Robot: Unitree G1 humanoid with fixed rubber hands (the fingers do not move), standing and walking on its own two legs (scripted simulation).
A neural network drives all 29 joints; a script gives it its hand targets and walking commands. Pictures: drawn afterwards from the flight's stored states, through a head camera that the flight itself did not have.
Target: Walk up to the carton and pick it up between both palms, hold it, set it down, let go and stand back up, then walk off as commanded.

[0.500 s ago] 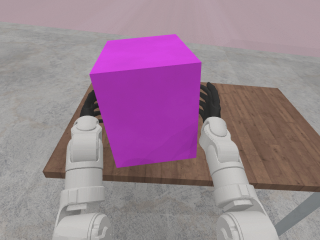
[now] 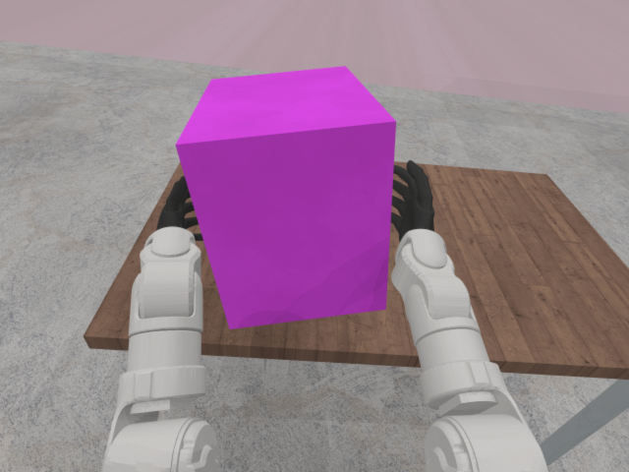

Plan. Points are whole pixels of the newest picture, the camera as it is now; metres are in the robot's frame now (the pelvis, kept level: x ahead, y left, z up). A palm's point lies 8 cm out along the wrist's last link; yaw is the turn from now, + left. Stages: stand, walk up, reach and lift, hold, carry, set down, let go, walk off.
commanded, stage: hold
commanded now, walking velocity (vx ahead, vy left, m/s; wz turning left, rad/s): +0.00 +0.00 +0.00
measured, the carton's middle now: (292, 186) +0.47 +0.01 +0.17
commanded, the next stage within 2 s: set down in 0.10 s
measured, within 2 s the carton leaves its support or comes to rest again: neither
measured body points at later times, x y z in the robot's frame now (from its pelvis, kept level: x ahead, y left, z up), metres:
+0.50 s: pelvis +0.02 +0.00 +0.00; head -0.03 +0.03 +0.45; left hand +0.39 +0.18 +0.11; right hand +0.40 -0.10 +0.19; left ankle +0.05 +0.13 -0.74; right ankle +0.06 -0.10 -0.74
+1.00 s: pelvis +0.04 +0.02 +0.00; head +0.01 +0.04 +0.45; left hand +0.43 +0.17 +0.08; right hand +0.42 -0.12 +0.15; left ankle +0.05 +0.13 -0.74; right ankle +0.06 -0.10 -0.74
